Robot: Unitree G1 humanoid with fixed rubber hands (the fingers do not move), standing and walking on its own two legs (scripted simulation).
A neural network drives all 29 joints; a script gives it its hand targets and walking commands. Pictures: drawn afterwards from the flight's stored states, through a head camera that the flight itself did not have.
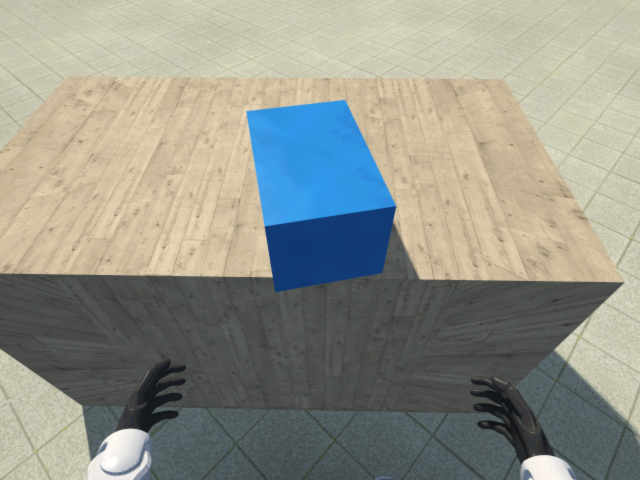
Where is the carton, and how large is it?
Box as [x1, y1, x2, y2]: [246, 100, 395, 291]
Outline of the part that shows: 344,100 246,111 275,291 382,272 395,204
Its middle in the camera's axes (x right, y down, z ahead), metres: -0.01 -0.08 +0.67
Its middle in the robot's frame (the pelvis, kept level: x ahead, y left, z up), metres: +0.57 +0.03 +0.02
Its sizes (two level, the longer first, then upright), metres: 0.281 0.180 0.157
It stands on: a pedestal, 0.69 m high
